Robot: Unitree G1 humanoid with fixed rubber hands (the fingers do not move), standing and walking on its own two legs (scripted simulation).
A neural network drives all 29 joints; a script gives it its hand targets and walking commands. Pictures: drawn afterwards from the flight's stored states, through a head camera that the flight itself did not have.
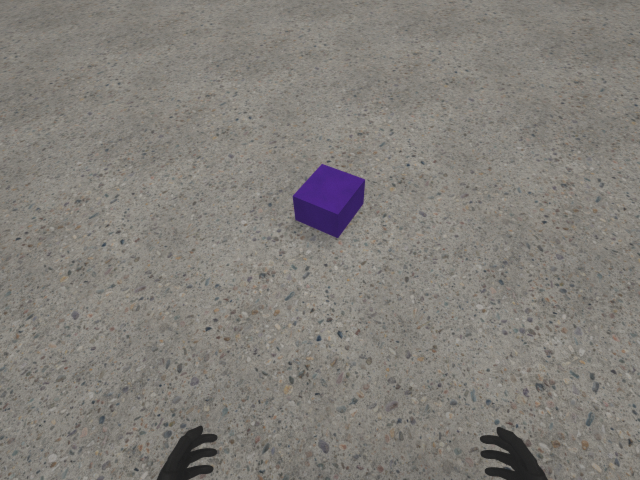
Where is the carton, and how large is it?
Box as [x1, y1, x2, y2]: [293, 164, 364, 237]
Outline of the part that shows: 321,164 293,195 295,219 338,237 362,204 364,179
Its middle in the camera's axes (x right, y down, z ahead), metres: +0.04 -0.15 +1.65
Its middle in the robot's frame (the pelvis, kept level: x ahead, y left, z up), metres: +1.25 +0.03 -0.69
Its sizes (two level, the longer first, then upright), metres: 0.232 0.211 0.143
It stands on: the floor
